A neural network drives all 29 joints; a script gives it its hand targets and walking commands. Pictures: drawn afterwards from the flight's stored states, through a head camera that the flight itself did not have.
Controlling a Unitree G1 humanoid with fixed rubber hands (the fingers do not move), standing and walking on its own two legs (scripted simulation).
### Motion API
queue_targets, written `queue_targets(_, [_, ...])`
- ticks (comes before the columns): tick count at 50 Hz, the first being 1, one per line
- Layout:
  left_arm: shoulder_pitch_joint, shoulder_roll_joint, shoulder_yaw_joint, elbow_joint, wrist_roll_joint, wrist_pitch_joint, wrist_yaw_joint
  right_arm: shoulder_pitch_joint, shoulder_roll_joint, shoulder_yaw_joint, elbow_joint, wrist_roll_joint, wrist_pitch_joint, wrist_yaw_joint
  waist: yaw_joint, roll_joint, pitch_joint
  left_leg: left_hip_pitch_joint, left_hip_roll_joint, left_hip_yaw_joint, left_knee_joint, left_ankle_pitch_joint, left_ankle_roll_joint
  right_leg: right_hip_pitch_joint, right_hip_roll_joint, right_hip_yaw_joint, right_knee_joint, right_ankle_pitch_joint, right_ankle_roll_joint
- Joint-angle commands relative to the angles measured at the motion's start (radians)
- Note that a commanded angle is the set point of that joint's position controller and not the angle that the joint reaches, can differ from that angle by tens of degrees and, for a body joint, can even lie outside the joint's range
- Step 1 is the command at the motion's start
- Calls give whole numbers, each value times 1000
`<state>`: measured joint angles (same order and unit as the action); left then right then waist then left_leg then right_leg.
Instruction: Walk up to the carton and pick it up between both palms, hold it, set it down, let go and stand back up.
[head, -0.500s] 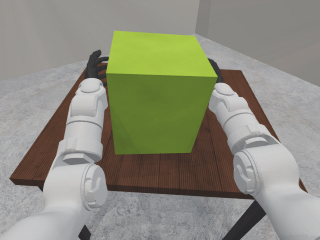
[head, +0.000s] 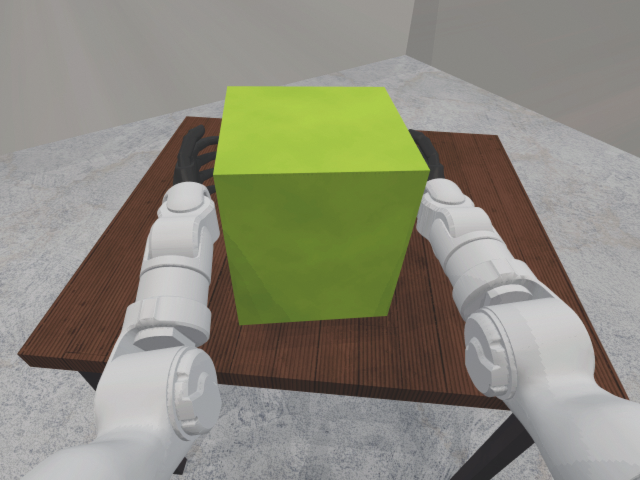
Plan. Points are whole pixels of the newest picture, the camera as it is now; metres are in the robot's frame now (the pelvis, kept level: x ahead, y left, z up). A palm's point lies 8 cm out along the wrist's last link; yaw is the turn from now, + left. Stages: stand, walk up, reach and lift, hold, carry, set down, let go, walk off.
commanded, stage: set down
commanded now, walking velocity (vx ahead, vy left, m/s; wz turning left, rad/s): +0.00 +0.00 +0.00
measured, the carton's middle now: (311, 206) +0.44 +0.04 +0.14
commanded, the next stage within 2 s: none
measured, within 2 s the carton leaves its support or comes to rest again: rests again in 1.18 s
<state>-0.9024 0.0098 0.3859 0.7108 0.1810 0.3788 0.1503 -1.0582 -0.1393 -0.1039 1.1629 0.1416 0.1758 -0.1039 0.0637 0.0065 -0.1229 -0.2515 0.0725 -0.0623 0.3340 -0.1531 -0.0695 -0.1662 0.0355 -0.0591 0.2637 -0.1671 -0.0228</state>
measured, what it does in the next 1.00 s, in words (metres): stands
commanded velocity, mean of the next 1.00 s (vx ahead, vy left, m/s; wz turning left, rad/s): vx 0.00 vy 0.00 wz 0.00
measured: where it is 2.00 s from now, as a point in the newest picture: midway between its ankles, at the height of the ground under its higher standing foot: outside the picture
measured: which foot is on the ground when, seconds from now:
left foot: down 0.00-1.00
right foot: down 0.00-1.00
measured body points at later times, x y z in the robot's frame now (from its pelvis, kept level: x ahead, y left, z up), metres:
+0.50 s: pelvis +0.00 +0.00 +0.00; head +0.00 +0.00 +0.45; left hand +0.42 +0.19 +0.16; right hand +0.46 -0.11 +0.14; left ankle +0.01 +0.16 -0.75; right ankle -0.02 -0.10 -0.75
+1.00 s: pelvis +0.01 +0.00 +0.00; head +0.02 +0.01 +0.45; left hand +0.42 +0.20 +0.14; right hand +0.46 -0.10 +0.12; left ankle +0.01 +0.16 -0.75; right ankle -0.02 -0.10 -0.75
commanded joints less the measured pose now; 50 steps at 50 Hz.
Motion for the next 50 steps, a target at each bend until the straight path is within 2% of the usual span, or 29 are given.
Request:
queue_targets(1, [-737,-617,-347,-142,-73,-37,-115,-831,573,135,-273,38,-86,114,-9,23,-552,307,-96,75,71,479,-15,137,36,-16,29,441,72])
queue_targets(3, [-746,-604,-338,-115,-78,-41,-121,-838,577,133,-269,32,-87,117,-4,16,-533,268,-102,79,59,426,-5,143,27,-6,24,404,77])
queue_targets(7, [-714,-623,-340,-102,-69,-52,-117,-839,570,119,-285,7,-103,131,5,-1,-556,289,-91,74,59,446,-8,119,35,-21,23,400,70])
queue_targets(8, [-703,-627,-337,-104,-68,-50,-116,-848,570,129,-297,11,-107,133,21,-4,-570,295,-91,77,64,458,-7,124,36,-20,26,405,68])
queue_targets(9, [-707,-643,-355,-117,-73,-49,-113,-853,565,118,-304,3,-112,135,12,10,-588,304,-88,76,66,462,-15,110,39,-24,25,400,64])
queue_targets(11, [-701,-630,-334,-84,-65,-48,-110,-853,562,114,-297,-8,-111,142,26,-7,-573,286,-87,83,58,425,-6,99,36,-21,15,345,62])
queue_targets(12, [-709,-641,-341,-93,-66,-50,-107,-865,555,97,-303,-16,-117,146,25,4,-582,291,-84,83,55,417,-10,79,39,-26,13,321,58])
queue_targets(16, [-724,-648,-343,-83,-61,-68,-102,-826,545,46,-247,-55,-128,159,8,20,-572,317,-77,88,54,411,-22,46,36,-34,2,283,51])
queue_targets(17, [-724,-636,-321,-71,-52,-72,-102,-820,547,43,-241,-64,-128,164,20,3,-572,312,-78,95,51,402,-16,50,34,-30,-1,271,55])
queue_targets(19, [-695,-619,-290,-37,-33,-69,-102,-813,521,11,-216,-82,-129,174,28,13,-529,301,-78,100,35,372,-12,31,32,-32,-8,235,53])
queue_targets(20, [-689,-618,-287,-53,-26,-68,-101,-797,516,-6,-199,-96,-129,179,24,7,-520,313,-73,101,33,389,-14,26,34,-37,-8,246,51])
queue_targets(23, [-658,-615,-270,-57,-12,-67,-101,-791,521,1,-215,-107,-144,187,39,-4,-551,305,-76,110,42,423,-10,63,34,-35,8,315,56])
queue_targets(24, [-648,-605,-262,-32,-11,-67,-106,-799,526,11,-228,-111,-149,185,43,-27,-557,282,-82,114,40,408,-1,92,29,-29,10,329,63])
queue_targets(26, [-652,-601,-256,-39,-9,-78,-110,-788,540,7,-223,-126,-154,183,43,-29,-549,236,-86,122,29,377,6,132,20,-21,24,362,69])
queue_targets(29, [-649,-607,-261,-40,-8,-91,-111,-798,546,12,-250,-138,-175,183,42,-32,-587,225,-90,127,36,400,4,163,18,-21,38,434,74])
queue_targets(31, [-655,-612,-270,-67,-12,-105,-107,-808,558,28,-288,-138,-187,186,53,-37,-637,221,-87,125,43,430,3,176,20,-21,52,483,77])
queue_targets(35, [-595,-584,-232,-32,22,-108,-110,-764,560,38,-256,-143,-185,188,76,-45,-563,187,-89,136,33,419,15,217,11,-10,58,511,76])
queue_targets(36, [-597,-581,-235,-42,21,-109,-113,-739,551,22,-242,-161,-183,188,60,-47,-564,192,-86,137,26,411,12,211,11,-12,57,513,76])
queue_targets(39, [-608,-614,-264,-46,2,-111,-116,-763,544,7,-271,-170,-199,194,49,-36,-582,217,-82,131,32,420,1,174,19,-22,49,482,69])
queue_targets(41, [-600,-627,-276,-46,-11,-120,-112,-761,549,16,-295,-167,-209,195,55,-39,-616,239,-80,129,47,447,-4,154,24,-26,44,478,61])
queue_targets(44, [-595,-640,-289,-90,6,-135,-102,-720,551,15,-276,-171,-220,204,54,-9,-646,277,-75,131,63,519,-20,144,28,-37,53,524,55])
queue_targets(45, [-564,-624,-270,-60,16,-127,-106,-705,544,13,-258,-172,-214,203,55,-24,-586,266,-77,135,63,499,-13,149,25,-30,45,506,56])
queue_targets(48, [-529,-618,-264,-68,28,-116,-118,-670,526,-10,-240,-196,-211,203,43,-31,-558,248,-75,135,39,458,-5,150,21,-32,40,472,60])
queue_targets(50, [-521,-633,-279,-67,26,-113,-121,-673,518,-20,-245,-196,-218,208,37,-11,-555,260,-74,133,43,460,-13,122,25,-38,33,434,51])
